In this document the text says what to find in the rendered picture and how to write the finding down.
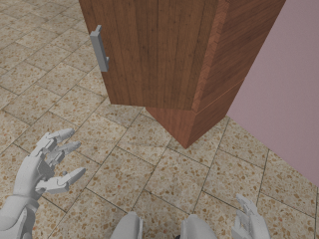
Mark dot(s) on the robot left thigh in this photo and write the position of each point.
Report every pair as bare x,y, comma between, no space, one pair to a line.
131,226

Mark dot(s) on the left robot hand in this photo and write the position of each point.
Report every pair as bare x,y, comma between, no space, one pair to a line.
29,179

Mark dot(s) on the cupboard door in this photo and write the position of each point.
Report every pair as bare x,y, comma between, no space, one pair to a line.
156,48

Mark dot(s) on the right robot hand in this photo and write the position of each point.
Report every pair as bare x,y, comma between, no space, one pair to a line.
254,226

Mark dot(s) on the handle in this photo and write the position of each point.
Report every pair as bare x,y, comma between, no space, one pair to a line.
99,49

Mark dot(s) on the left robot forearm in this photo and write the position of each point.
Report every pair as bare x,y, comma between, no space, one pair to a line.
17,217

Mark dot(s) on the robot right thigh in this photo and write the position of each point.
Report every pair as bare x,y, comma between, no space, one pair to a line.
195,228

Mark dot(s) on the robot thigh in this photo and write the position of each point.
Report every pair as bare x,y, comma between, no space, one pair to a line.
131,226
195,228

